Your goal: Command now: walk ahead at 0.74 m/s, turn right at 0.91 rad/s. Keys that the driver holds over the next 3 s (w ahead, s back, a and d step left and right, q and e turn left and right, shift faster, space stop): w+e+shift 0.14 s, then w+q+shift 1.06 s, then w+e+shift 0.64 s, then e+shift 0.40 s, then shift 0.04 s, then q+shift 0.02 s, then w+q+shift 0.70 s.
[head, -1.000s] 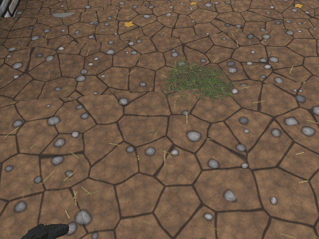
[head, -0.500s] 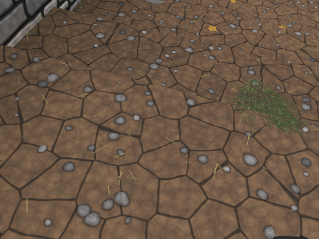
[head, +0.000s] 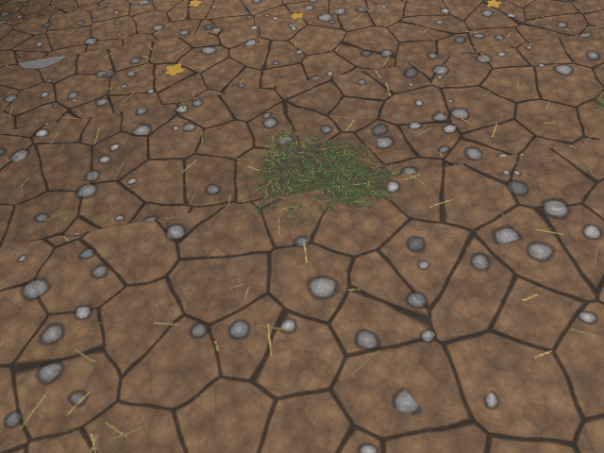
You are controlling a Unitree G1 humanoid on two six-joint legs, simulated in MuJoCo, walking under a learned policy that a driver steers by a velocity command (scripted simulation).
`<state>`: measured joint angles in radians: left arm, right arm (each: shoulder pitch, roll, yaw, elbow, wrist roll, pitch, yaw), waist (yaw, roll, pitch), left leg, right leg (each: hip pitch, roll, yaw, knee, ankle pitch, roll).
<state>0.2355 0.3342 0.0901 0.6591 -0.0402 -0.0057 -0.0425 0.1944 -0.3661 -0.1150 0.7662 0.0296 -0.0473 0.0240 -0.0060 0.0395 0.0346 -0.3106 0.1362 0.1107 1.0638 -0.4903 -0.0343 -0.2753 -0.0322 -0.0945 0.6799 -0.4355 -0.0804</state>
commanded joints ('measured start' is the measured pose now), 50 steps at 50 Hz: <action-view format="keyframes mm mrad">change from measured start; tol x32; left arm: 1 241 150 29 -19 4 -59 -1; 35 -281 37 -55 -164 21 -146 39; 40 241 231 31 -81 34 -131 51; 50 47 18 -6 50 35 -115 42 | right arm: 1 -268 -63 25 -215 4 -106 24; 14 -361 -21 50 -218 8 -97 59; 19 353 -197 -17 -52 -1 -43 20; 50 30 68 68 -229 11 46 3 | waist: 1 109 -126 -3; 17 -147 -284 -174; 20 -142 276 -476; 30 7 -18 113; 39 181 30 -226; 41 89 -547 -426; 50 8 -100 57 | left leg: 1 -776 -72 -168 223 64 42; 10 -254 -153 -56 -482 659 -22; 17 139 -259 60 -461 458 164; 20 840 115 -1078 -768 -378 414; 31 -234 -137 -478 -922 208 305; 38 57 -111 -538 -517 404 172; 42 -603 -126 -269 466 94 77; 50 -553 42 -225 221 252 91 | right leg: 1 532 -295 697 -476 -97 -299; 12 200 -137 250 -602 376 -116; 17 378 -164 112 -51 1475 -44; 18 102 -155 109 284 1358 -14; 20 -430 110 269 871 30 42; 34 43 35 195 -97 608 159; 39 456 -64 256 -74 231 71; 41 765 -433 1131 -390 -462 -131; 50 206 -250 236 -462 337 -58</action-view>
